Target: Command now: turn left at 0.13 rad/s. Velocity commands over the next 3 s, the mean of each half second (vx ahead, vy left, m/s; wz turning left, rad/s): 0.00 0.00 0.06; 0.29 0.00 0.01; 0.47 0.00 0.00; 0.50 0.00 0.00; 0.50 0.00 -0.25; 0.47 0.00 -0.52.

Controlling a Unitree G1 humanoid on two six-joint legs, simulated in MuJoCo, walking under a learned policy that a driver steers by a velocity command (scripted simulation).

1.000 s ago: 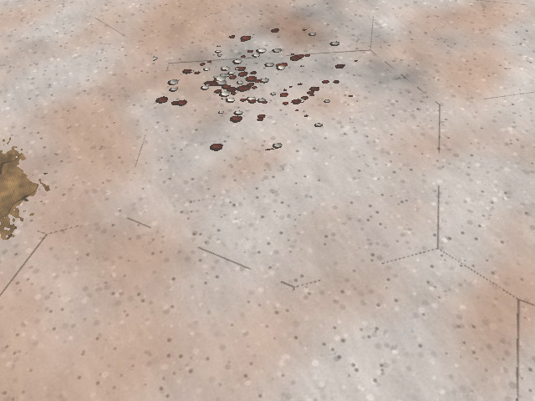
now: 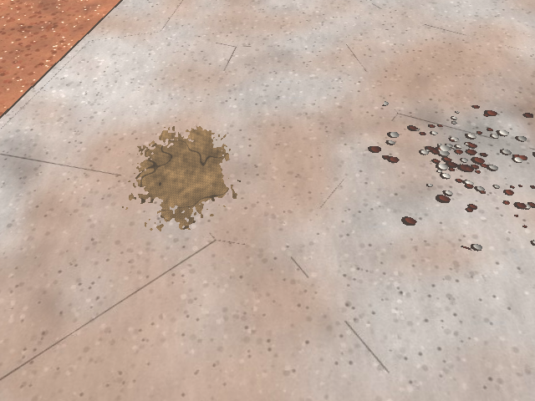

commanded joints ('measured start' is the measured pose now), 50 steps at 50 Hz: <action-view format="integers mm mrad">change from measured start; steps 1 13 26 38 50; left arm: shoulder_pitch -105 5 -2 219 318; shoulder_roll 119 109 101 64 63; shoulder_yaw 17 15 12 20 6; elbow -71 44 179 228 267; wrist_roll -2 -16 -10 -4 -7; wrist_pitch -32 -27 -9 -62 -115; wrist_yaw -2 -12 -13 -38 -29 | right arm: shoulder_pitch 39 -17 9 -57 -211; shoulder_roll -99 -90 -86 -120 -24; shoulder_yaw -27 7 28 -16 15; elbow -25 87 229 194 95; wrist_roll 2 18 7 7 -20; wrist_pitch -11 -23 -36 -53 -81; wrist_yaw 3 -20 -31 -8 48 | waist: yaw -48 21 12 124 46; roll -155 0 -28 19 -124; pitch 13 -43 19 111 114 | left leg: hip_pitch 47 293 219 -118 -390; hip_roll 45 217 204 234 188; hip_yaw -2 -27 -42 -107 190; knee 196 -216 -321 -282 318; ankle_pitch -64 387 111 -300 174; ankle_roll -32 -1 14 115 -11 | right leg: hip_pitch -60 65 70 250 261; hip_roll -263 -98 -91 4 -215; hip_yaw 222 95 88 -42 139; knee -208 -123 -133 -66 -320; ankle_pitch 317 220 27 -113 366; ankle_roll -148 -9 -3 -55 -142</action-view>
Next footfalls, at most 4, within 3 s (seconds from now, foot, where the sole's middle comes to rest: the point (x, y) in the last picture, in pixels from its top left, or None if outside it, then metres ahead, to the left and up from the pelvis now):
0.20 left None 0.01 0.12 -0.78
1.22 left None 0.38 0.08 -0.78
1.76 right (322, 327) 0.70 -0.08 -0.78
2.30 left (254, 240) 1.00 0.11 -0.78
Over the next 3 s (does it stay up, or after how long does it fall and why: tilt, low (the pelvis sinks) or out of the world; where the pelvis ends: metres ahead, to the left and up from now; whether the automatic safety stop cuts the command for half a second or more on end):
stays up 1.16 -0.07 -0.01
